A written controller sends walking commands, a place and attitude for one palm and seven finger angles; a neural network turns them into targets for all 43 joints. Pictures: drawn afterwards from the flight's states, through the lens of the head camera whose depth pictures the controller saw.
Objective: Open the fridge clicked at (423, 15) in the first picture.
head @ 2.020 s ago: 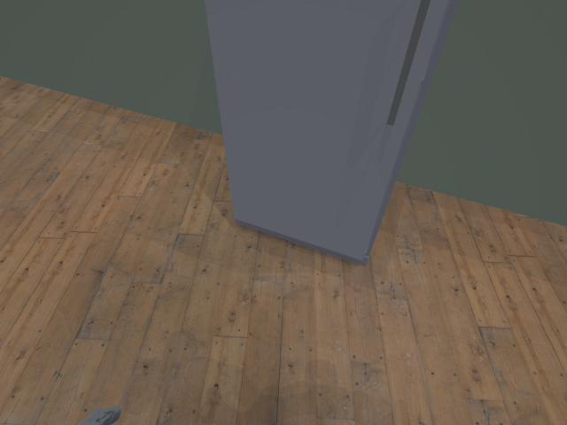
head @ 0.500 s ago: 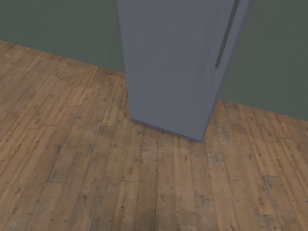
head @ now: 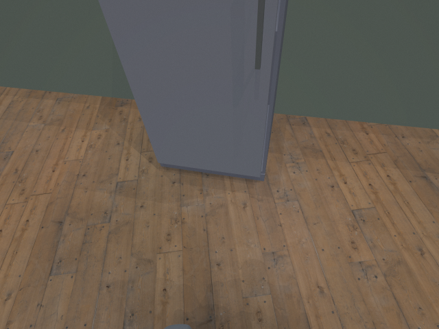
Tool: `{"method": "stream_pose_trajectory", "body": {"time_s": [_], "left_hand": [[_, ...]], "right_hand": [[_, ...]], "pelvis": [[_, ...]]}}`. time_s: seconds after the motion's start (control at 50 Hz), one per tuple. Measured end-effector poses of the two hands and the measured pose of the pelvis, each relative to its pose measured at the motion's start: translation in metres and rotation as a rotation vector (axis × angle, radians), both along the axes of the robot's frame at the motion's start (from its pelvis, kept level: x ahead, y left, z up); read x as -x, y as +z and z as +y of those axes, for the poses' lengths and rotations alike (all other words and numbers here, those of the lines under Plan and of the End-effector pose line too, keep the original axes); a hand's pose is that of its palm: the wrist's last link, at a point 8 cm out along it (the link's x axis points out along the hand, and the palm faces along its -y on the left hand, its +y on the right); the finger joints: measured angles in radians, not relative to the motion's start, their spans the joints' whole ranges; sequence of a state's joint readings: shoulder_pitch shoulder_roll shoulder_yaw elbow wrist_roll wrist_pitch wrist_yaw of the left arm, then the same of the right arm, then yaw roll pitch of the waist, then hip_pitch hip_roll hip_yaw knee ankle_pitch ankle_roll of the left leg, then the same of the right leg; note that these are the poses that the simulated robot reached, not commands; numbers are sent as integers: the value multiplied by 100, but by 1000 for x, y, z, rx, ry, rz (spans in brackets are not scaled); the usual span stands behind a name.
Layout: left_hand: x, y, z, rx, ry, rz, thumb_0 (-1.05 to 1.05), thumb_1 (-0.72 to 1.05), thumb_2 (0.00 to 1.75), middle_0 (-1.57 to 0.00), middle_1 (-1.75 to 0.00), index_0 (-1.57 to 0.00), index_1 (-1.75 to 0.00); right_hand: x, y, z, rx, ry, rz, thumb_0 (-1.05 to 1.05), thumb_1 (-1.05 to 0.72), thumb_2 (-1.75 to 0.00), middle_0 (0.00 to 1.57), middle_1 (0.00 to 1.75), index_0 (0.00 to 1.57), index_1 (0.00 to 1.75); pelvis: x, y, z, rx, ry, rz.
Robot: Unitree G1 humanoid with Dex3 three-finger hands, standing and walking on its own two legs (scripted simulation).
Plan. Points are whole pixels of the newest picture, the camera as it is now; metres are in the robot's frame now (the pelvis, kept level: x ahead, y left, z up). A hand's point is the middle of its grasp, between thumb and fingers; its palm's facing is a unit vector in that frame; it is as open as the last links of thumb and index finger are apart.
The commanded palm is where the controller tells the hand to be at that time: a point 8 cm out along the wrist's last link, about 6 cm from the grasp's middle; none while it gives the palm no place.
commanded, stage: turn to face it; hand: right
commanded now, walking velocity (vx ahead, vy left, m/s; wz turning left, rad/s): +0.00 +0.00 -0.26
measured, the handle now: (262, 3) +0.90 -0.07 +0.18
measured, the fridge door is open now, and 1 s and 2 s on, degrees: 0 0 0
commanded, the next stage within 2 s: take the last steps up to it in 0.20 s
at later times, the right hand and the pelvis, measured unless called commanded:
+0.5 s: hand out of the picture +0.00 -0.16 -0.16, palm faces +0.13 +0.97 -0.22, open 7.3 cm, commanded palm none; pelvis -0.01 +0.02 +0.01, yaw -5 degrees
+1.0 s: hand out of the picture +0.04 -0.16 -0.17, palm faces +0.11 +0.99 -0.09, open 7.4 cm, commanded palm none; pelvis +0.13 -0.01 +0.01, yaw -3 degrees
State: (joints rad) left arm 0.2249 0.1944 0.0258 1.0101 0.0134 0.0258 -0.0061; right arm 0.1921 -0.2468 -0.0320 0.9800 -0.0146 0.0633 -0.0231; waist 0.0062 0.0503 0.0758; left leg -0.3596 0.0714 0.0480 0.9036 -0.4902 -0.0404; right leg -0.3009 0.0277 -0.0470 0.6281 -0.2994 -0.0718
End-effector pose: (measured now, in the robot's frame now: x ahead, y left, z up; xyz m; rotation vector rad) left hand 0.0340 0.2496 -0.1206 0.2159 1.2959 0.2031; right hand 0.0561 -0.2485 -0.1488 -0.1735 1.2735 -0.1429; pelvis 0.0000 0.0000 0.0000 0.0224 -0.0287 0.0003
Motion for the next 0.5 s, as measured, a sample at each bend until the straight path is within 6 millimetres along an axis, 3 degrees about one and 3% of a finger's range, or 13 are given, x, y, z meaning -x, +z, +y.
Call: {"method": "stream_pose_trajectory", "body": {"time_s": [0.14,0.28,0.42,0.5], "left_hand": [[9,12,-24,16,-9,23,1,91,90,-20,-30,-20,-30],[13,9,-24,31,-12,21,0,91,90,-20,-30,-20,-30],[15,-4,-8,62,-21,15,0,91,90,-20,-30,-20,-30],[14,-14,5,85,-17,20,0,91,90,-20,-30,-20,-30]], "right_hand": [[28,15,-13,-5,-51,42,0,-91,-90,21,30,21,30],[40,22,-12,12,-88,40,0,-91,-90,20,30,20,30],[44,28,13,21,-97,-11,0,-91,-90,20,30,20,30],[66,25,37,16,-119,3,0,-91,-90,20,30,20,30]], "pelvis": [[5,16,-11,-16,-32,31],[10,19,-8,-10,-66,34],[12,16,9,14,-86,25],[6,11,24,32,-81,19]]}}
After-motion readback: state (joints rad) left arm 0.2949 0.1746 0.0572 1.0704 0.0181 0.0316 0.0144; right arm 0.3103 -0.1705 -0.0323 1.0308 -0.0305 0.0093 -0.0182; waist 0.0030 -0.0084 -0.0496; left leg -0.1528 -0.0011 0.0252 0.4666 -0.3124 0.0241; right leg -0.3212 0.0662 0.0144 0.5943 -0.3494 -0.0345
